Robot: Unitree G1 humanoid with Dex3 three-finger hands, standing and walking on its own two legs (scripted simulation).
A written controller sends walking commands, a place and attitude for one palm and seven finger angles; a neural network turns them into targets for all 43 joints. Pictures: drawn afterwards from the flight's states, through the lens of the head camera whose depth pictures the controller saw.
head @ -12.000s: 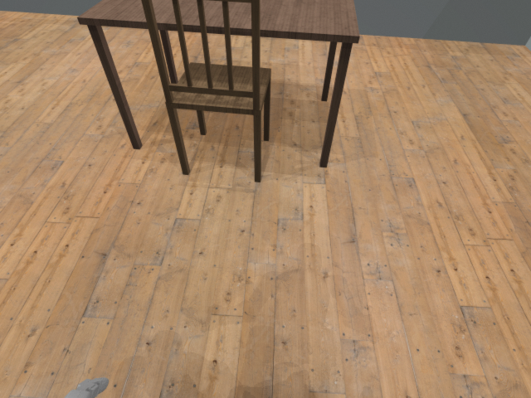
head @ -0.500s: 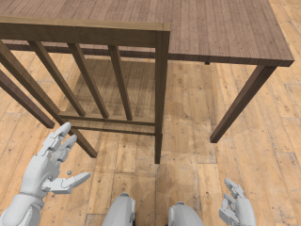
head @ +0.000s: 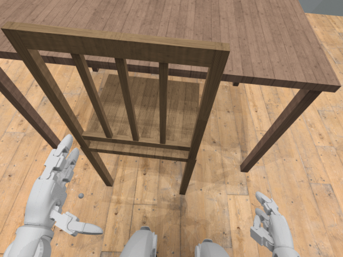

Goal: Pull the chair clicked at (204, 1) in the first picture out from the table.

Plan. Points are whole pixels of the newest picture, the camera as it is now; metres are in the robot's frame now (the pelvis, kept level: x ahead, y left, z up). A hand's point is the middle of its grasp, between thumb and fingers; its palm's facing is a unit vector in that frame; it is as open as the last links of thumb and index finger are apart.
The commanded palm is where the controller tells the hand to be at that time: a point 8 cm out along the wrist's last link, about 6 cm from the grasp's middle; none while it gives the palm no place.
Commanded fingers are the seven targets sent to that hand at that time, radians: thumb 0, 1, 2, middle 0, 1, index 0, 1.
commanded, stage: raise the hand toward the chair's back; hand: left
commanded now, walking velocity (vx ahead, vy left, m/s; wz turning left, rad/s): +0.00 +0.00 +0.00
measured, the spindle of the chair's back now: (129, 107) +0.48 +0.15 +0.02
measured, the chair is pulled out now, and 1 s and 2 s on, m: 0.00 0.00 0.00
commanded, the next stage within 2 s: aim the fingers beside a spindle in 0.80 s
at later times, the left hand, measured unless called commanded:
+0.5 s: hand (79, 188) +0.24 +0.20 +0.05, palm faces -0.02 -1.00 -0.07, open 16.9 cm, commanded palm +0.22 +0.26 +0.05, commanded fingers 0.00 -0.50 0.30 -0.06 -0.08 -0.06 -0.08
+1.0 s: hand (93, 184) +0.25 +0.18 +0.05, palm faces +0.00 -1.00 -0.07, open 16.9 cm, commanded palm +0.24 +0.24 +0.05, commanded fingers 0.00 -0.50 0.30 -0.06 -0.08 -0.06 -0.08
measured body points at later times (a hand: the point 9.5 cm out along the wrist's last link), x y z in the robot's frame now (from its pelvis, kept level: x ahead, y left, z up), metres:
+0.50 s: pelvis +0.00 +0.00 +0.01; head +0.07 +0.01 +0.45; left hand +0.24 +0.26 +0.06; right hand +0.16 -0.26 -0.07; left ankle +0.04 +0.09 -0.65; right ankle +0.00 -0.12 -0.65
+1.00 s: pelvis +0.01 -0.03 +0.01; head +0.08 -0.02 +0.45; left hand +0.25 +0.23 +0.06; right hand +0.19 -0.27 -0.07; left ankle +0.04 +0.09 -0.65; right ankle +0.00 -0.13 -0.65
